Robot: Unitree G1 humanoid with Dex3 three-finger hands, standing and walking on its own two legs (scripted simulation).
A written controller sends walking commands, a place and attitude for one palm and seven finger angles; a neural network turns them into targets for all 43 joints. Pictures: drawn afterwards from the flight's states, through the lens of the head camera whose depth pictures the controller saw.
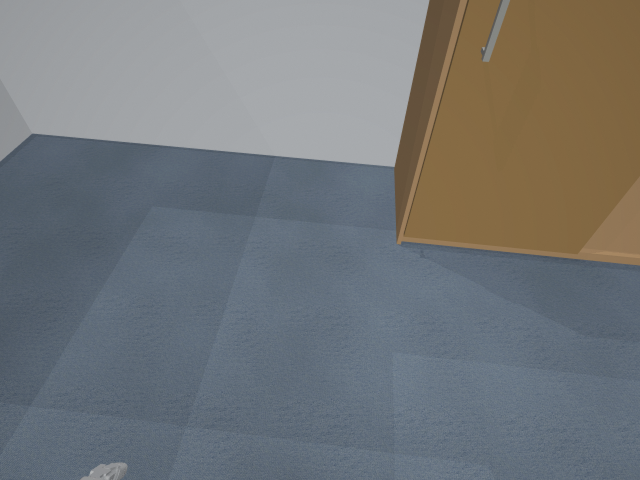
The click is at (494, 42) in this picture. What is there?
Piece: wardrobe's sliding door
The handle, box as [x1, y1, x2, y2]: [481, 0, 509, 61]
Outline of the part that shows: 509,0 500,1 486,45 481,49 483,61 488,61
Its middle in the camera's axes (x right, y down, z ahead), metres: +0.45 -0.60 +0.95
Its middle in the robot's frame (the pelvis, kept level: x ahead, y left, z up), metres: +1.16 -0.39 +0.21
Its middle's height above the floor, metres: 0.97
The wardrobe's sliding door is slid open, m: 0.00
